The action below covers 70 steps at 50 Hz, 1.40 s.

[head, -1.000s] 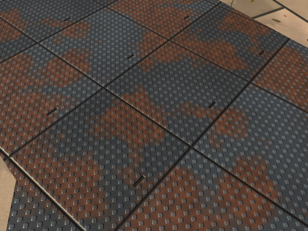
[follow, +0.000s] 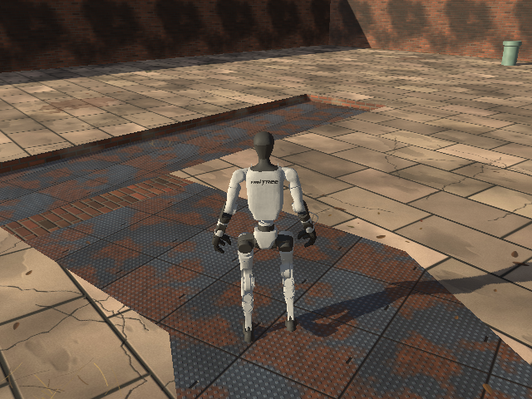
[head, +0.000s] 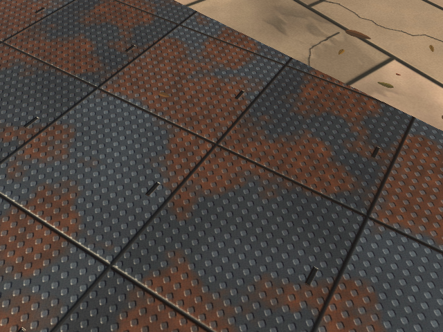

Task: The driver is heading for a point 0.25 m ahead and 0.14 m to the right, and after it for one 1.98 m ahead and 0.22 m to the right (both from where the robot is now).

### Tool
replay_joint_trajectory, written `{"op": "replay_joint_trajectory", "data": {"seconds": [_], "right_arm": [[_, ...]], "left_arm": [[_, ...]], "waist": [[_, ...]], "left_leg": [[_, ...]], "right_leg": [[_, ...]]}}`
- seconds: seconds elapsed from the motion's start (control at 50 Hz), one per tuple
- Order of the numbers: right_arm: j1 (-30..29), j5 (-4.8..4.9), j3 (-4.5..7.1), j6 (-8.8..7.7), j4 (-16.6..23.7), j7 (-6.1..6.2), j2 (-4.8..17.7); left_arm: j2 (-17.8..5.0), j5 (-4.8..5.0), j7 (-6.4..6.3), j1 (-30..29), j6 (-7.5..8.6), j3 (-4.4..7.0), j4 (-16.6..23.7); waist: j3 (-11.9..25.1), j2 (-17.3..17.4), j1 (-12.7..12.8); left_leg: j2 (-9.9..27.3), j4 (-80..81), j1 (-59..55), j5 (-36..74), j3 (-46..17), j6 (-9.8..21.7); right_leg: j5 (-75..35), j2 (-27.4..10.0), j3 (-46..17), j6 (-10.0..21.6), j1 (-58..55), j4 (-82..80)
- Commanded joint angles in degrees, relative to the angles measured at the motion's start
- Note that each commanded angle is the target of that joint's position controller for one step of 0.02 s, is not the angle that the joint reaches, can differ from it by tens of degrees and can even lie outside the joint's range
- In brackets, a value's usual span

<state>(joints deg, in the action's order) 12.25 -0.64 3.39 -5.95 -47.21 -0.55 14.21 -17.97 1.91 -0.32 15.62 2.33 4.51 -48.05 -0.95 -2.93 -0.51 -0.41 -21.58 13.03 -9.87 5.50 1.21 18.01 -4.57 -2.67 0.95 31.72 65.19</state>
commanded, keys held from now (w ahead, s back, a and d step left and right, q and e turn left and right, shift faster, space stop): w+e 0.08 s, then e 0.24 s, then no key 0.68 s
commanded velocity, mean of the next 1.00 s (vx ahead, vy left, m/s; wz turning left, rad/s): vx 0.16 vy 0.00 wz -0.31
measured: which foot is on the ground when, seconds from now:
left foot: down 0.00-0.30, up 0.32-0.72, down 0.74-1.00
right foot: up 0.00-0.28, down 0.30-1.00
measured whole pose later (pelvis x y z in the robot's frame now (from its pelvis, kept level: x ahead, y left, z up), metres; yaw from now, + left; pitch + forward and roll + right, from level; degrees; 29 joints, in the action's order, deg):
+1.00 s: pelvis +0.25 -0.04 -0.01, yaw -18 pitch +0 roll +0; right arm 11.2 -0.7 1.8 -1.6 -50.1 1.4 13.2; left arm -13.3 -0.8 -0.4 10.6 -0.7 2.4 -45.9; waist -0.9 -0.4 0.0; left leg 1.3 -31.6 13.6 -17.8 -0.5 -1.1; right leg 13.2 2.9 -3.0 1.0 17.2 30.7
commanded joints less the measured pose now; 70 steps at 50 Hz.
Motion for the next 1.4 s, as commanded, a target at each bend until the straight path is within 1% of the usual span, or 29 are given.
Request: {"op": "replay_joint_trajectory", "data": {"seconds": [0.02, 0.08, 0.12, 0.16, 0.2, 0.24, 0.26, 0.28, 0.3, 0.32, 0.34, 0.36, 0.38, 0.4, 0.42, 0.46, 0.52, 0.56, 0.62, 0.68, 0.72, 0.74, 0.76, 0.78, 0.8, 0.84, 0.92, 1.02, 1.4], "right_arm": [[-1.47, -0.06, 1.98, -1.24, 2.25, 0.47, 7.43], [-0.50, -0.13, 2.53, -0.88, 1.24, 0.98, 8.93], [-1.37, -0.01, 2.67, -0.25, 1.25, 1.48, 9.76], [-0.24, 0.45, 2.93, 0.58, 0.87, 2.01, 10.81], [0.65, 1.35, 3.28, 1.45, 0.47, 2.28, 11.95], [-0.38, 2.48, 3.81, 2.25, 0.81, 2.62, 13.37], [-1.15, 2.98, 4.07, 2.66, 1.13, 2.79, 13.87], [-1.83, 3.23, 3.86, 3.03, 1.46, 2.78, 13.16], [1.05, 1.79, 3.21, 2.81, 1.58, 2.48, 11.39], [6.85, -2.41, 0.99, 2.33, 3.24, 1.63, 3.99], [9.06, -0.45, 0.75, 1.62, 2.96, 0.84, 7.36], [2.59, 2.05, 1.73, 1.78, 3.52, 0.73, 10.86], [-0.20, 2.11, 1.55, 2.24, 4.29, 1.26, 10.28], [-0.88, 1.14, 1.57, 3.09, 3.45, 2.10, 9.95], [-0.30, 0.70, 1.85, 4.07, 3.46, 2.61, 10.44], [1.69, 0.48, 1.95, 5.27, 3.04, 2.99, 9.67], [1.30, 0.15, 1.34, 5.64, 2.92, 3.50, 7.62], [0.02, 0.25, 1.01, 6.00, 2.88, 3.49, 6.99], [-2.42, 0.66, 0.85, 6.35, 3.03, 3.24, 6.96], [-2.56, 0.65, 0.78, 5.85, 2.75, 2.76, 6.64], [-0.63, -0.22, 0.52, 5.28, 1.83, 2.14, 6.08], [0.15, -0.99, 0.77, 5.03, 2.02, 2.09, 8.48], [-2.35, -0.84, 1.60, 5.13, 2.28, 2.28, 12.63], [-2.98, -0.61, 1.11, 5.09, 1.54, 1.91, 8.94], [-3.80, -0.77, 0.42, 4.74, 1.83, 1.59, 6.66], [-4.06, -0.70, 0.32, 4.00, 1.74, 1.48, 6.95], [-0.97, -0.02, 0.14, 3.45, 0.27, 2.04, 6.79], [-0.81, 0.10, -0.12, 3.81, -0.68, 2.25, 6.27], [-0.67, 0.27, -0.71, 4.32, -7.39, 2.16, 5.22]], "left_arm": [[-1.23, -0.28, 0.27, 0.16, -0.63, 0.50, 4.77], [-0.62, -0.54, 1.02, -3.22, -0.58, 0.21, 6.46], [-0.01, -0.93, 1.79, -7.05, -0.28, -0.18, 7.90], [0.34, -1.46, 2.58, -10.31, -0.17, -0.38, 9.65], [-0.58, -1.40, 3.32, -11.44, -0.49, -0.01, 11.14], [-2.68, -1.63, 3.77, -9.44, -0.88, 0.95, 11.77], [-4.18, -1.63, 3.82, -5.71, -1.00, 1.75, 11.11], [-6.60, -1.64, 3.48, 1.02, -0.93, 3.14, 9.39], [-11.01, -1.77, 2.11, 5.91, -1.15, 4.74, 8.50], [-16.72, -2.20, 0.83, 3.78, -1.62, 5.10, 9.74], [-14.90, -2.92, 1.60, 3.01, -1.04, 4.09, 12.96], [-11.03, -2.71, 2.08, 0.64, -0.77, 3.14, 13.71], [-8.35, -1.69, 1.92, -2.60, -0.62, 2.34, 13.25], [-6.18, -1.29, 1.59, -5.03, -0.72, 1.54, 13.21], [-5.48, -1.78, 1.29, -6.75, -0.86, 1.21, 13.22], [-6.10, -3.12, 1.10, -7.72, -0.60, 1.20, 13.14], [-6.28, -2.97, 0.37, -7.66, -0.38, 1.18, 12.19], [-5.81, -2.85, -0.10, -8.29, -0.89, 0.94, 11.83], [-5.07, -3.14, -0.22, -8.56, -1.55, 0.49, 10.97], [-3.85, -2.98, 0.06, -8.01, -1.95, -0.23, 9.63], [-1.80, -2.58, 0.14, -6.46, -2.03, -1.20, 8.33], [-0.70, -3.11, 0.18, -4.66, -1.69, -1.64, 7.75], [-0.53, -3.38, 0.55, -1.28, -1.15, -1.40, 7.67], [-0.37, -3.60, 0.50, -3.76, -1.10, -1.48, 7.68], [-1.71, -3.44, 0.41, -6.48, -1.39, -1.12, 7.97], [-2.22, -3.02, -0.06, -7.55, -2.35, -0.80, 7.76], [-1.11, -2.87, -0.18, -6.85, -2.33, -0.82, 6.65], [-0.62, -2.53, -0.41, -6.50, -2.22, -0.59, 4.77], [-1.13, -2.05, -1.76, -7.35, -2.81, -0.37, -4.67]], "waist": [[0.34, 7.57, 0.79], [-0.39, 6.24, 0.10], [-2.19, 5.85, -0.71], [-2.06, 6.05, -1.82], [-0.90, 7.20, -1.80], [1.03, 8.68, 0.19], [2.98, 8.92, 2.33], [6.24, 7.01, 5.96], [9.74, 0.56, 7.72], [14.44, -14.82, 0.55], [28.51, -9.46, 2.90], [23.55, -1.69, 4.88], [16.29, 0.81, 3.49], [11.82, 2.92, 2.07], [9.87, 1.40, 0.27], [9.44, -0.79, -1.37], [10.42, -1.38, -1.33], [10.45, -2.18, -0.72], [7.90, -3.79, 0.66], [5.90, -3.82, 0.77], [5.24, -2.02, -0.70], [5.58, 1.12, 0.09], [4.55, 9.37, 4.46], [4.77, 12.29, 3.39], [3.15, 11.13, 2.33], [1.36, 9.92, 1.55], [2.32, 5.46, 0.45], [3.24, 3.23, 0.03], [0.81, 3.10, 0.21]], "left_leg": [[16.58, 13.32, -5.87, 9.47, -11.02, 9.62], [15.87, 14.11, -7.31, 12.29, -4.99, 9.27], [14.37, 12.78, -6.20, 19.63, 0.34, 8.11], [14.27, 10.15, -7.03, 27.03, 3.38, 7.27], [15.32, 6.79, -10.37, 30.87, 4.21, 6.29], [16.03, 0.57, -13.08, 39.00, 4.65, 4.93], [15.65, -5.29, -13.45, 43.21, 5.00, 4.03], [13.40, -15.10, -11.74, 41.43, 6.29, 2.16], [9.84, -29.87, -2.05, 25.42, 7.07, -1.73], [1.10, -50.75, 18.74, -30.10, 4.84, -5.63], [-1.61, -60.86, 22.99, -33.75, -8.78, -5.54], [1.04, -60.97, 25.50, -27.41, -10.69, -4.34], [3.17, -56.75, 27.54, -22.02, -9.45, -3.74], [5.28, -52.83, 25.66, -18.90, -9.47, -3.91], [6.08, -49.86, 21.55, -17.04, -9.82, -3.82], [5.25, -46.64, 15.71, -14.78, -8.85, -3.87], [4.92, -37.99, 14.26, -11.94, -8.74, -4.66], [5.11, -32.50, 12.54, -9.00, -8.85, -4.98], [4.69, -24.80, 9.05, -7.24, -8.34, -4.96], [3.58, -15.33, 5.07, -6.87, -7.22, -4.08], [3.34, -3.32, -2.35, 1.31, -6.81, -2.19], [8.23, -1.89, -5.66, 6.72, -11.75, -0.41], [11.83, -3.01, -4.05, 8.08, -14.77, 2.55], [10.99, -0.74, 3.18, -3.72, -14.98, 3.54], [8.91, 0.46, 6.12, -9.60, -13.71, 2.00], [6.66, -0.44, 6.72, -8.74, -11.15, -0.39], [5.50, -3.45, 2.94, -2.14, -9.67, -0.58], [4.79, -4.49, 1.31, 1.21, -9.03, -0.27], [2.87, -1.70, 0.26, 0.34, -7.57, -0.30]], "right_leg": [[-5.44, -4.16, -3.16, -0.91, 8.80, -2.01], [-13.13, -3.88, -2.34, -1.29, 9.37, -10.83], [-18.07, -2.65, 0.53, -1.10, 6.50, -18.71], [-19.95, -0.95, 3.82, -0.78, 3.37, -24.01], [-17.99, 0.14, 4.91, 0.23, 1.70, -26.89], [-12.66, 2.55, 6.49, 2.17, -2.00, -28.86], [-11.19, 4.46, 7.59, 3.47, -6.42, -30.68], [-15.67, 6.88, 8.28, 5.23, -15.19, -35.66], [-34.19, 3.51, 1.73, 7.87, -28.07, -37.88], [-63.82, -10.79, -18.34, 16.38, -44.62, -30.93], [-51.58, -18.81, -35.42, 25.05, -48.94, -37.82], [-43.40, -15.79, -28.82, 22.13, -43.95, -40.92], [-36.23, -13.03, -22.67, 18.81, -36.62, -41.96], [-32.11, -10.89, -19.12, 16.47, -28.89, -43.29], [-30.05, -9.62, -17.00, 15.60, -21.98, -44.91], [-31.43, -7.92, -13.92, 15.34, -15.32, -46.78], [-32.04, -6.79, -10.84, 14.83, -15.12, -46.96], [-23.77, -5.88, -10.09, 13.82, -14.80, -47.78], [-8.66, -4.99, -10.73, 12.76, -12.63, -49.73], [-2.24, -4.78, -12.28, 11.45, -13.06, -48.32], [0.18, -2.57, -11.53, 7.63, -11.53, -46.00], [1.21, -0.29, -9.79, 4.72, -9.87, -42.89], [2.28, 4.73, -4.52, 2.49, -8.54, -40.44], [-0.94, 5.82, -1.42, 0.80, -15.08, -39.09], [-3.39, 5.39, -1.92, 0.70, -17.45, -38.40], [-5.51, 4.49, -3.24, 2.04, -17.43, -38.31], [-10.61, 3.69, -4.19, 2.65, -17.22, -38.57], [-15.23, 3.56, -4.18, 2.05, -18.99, -37.82], [-16.13, 3.30, -3.78, 1.07, -22.22, -39.40]]}}
Velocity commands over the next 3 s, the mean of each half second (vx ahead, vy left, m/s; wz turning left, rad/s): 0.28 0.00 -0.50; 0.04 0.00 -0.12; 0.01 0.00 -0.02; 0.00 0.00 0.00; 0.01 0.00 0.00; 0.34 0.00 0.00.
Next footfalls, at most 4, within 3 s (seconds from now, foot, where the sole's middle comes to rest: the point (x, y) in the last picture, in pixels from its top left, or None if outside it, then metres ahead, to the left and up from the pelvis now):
0.30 right None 0.29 -0.16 -0.78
0.74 left None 0.32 0.08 -0.78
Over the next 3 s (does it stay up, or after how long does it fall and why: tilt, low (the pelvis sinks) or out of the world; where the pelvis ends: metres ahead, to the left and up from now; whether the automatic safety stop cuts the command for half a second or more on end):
stays up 0.41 -0.12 0.00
